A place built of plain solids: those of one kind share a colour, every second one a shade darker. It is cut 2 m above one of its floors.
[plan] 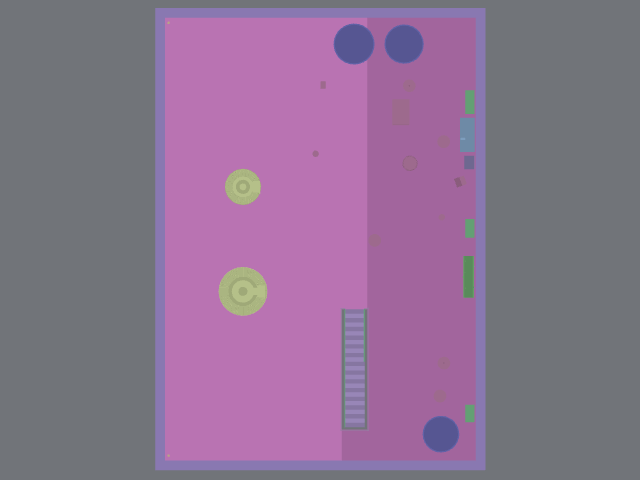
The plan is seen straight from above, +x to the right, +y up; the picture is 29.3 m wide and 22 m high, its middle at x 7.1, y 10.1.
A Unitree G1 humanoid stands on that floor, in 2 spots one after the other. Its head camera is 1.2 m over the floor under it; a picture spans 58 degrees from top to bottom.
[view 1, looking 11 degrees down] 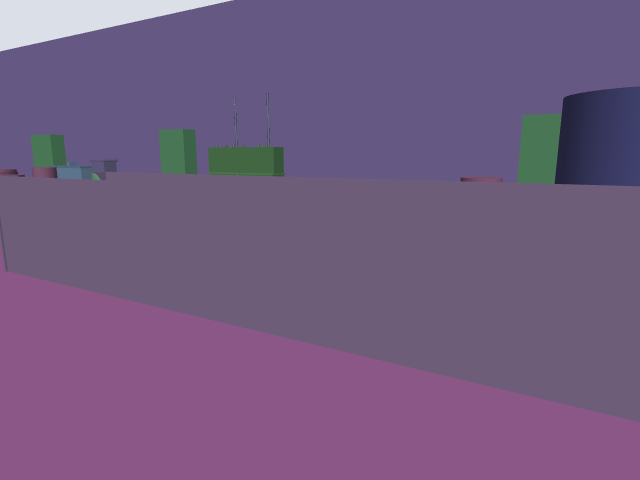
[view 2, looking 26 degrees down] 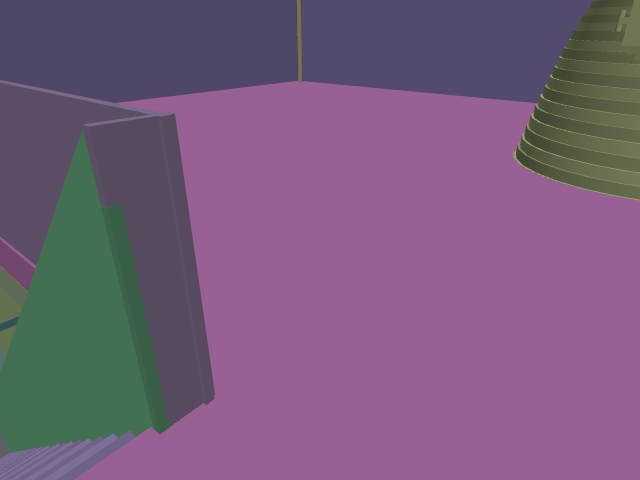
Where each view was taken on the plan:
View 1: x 5.77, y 1.90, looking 29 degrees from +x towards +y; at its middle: well_rail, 2.65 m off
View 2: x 8.69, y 8.02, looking -140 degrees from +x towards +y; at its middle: upper_floor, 2.74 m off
